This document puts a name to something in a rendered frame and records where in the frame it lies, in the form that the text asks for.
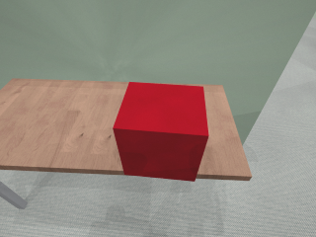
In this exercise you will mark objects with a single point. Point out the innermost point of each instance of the carton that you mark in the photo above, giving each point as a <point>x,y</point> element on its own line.
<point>161,130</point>

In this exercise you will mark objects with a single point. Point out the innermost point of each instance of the table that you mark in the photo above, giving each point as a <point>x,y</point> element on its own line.
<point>67,126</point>

